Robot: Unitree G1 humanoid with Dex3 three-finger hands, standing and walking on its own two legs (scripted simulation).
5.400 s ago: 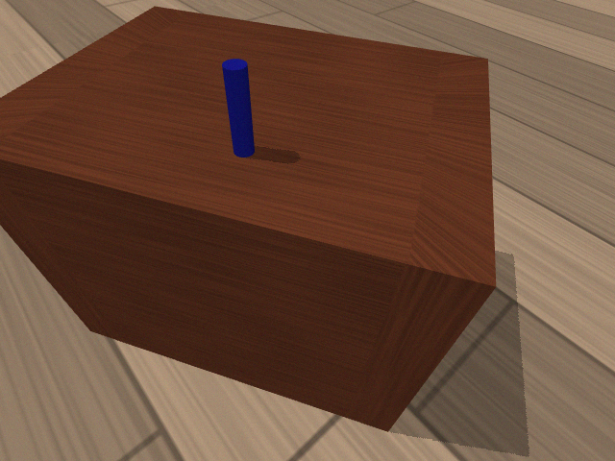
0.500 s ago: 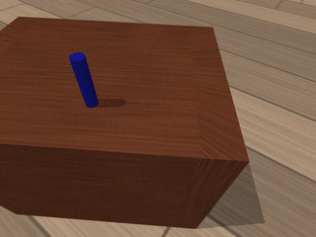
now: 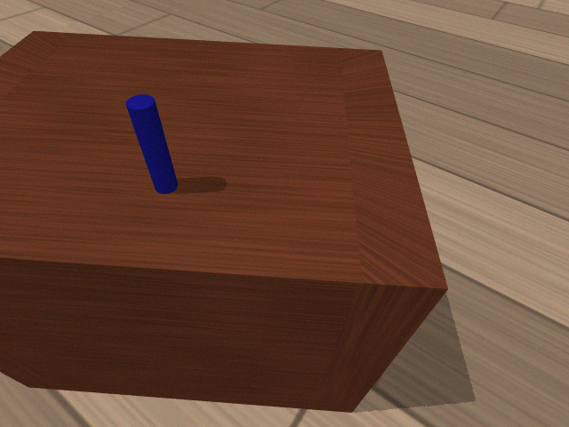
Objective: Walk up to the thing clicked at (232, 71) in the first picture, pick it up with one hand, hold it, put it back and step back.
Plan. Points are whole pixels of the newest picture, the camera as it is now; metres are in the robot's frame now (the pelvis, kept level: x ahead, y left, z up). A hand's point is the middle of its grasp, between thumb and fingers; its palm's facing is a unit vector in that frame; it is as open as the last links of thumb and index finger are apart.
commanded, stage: stand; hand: left
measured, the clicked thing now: (154, 148) +0.51 +0.23 +0.10
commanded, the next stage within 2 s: rise first in 0.28 s
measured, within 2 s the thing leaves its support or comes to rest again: neither
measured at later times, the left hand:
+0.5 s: hand out of the picture +0.11 +0.25 -0.15, palm faces +0.08 -0.94 -0.32, open 8.3 cm
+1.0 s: hand (87, 373) +0.19 +0.27 -0.02, palm faces +0.30 -0.89 -0.34, open 17.0 cm
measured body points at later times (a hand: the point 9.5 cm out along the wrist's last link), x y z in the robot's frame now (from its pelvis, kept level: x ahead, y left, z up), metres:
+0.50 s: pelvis -0.01 +0.00 -0.01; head +0.01 +0.00 +0.44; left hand +0.10 +0.29 -0.12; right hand +0.10 -0.29 -0.13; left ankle +0.00 +0.14 -0.75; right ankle +0.00 -0.14 -0.75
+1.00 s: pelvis +0.01 +0.01 +0.00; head +0.00 +0.00 +0.45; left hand +0.17 +0.31 +0.00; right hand +0.17 -0.24 -0.08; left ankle +0.00 +0.14 -0.75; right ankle +0.00 -0.14 -0.75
